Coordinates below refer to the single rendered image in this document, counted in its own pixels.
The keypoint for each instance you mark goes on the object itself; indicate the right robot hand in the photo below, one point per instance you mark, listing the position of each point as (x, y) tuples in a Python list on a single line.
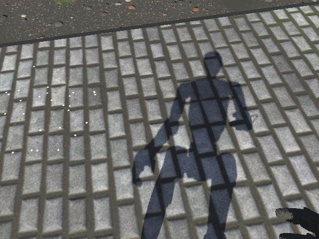
[(305, 217)]

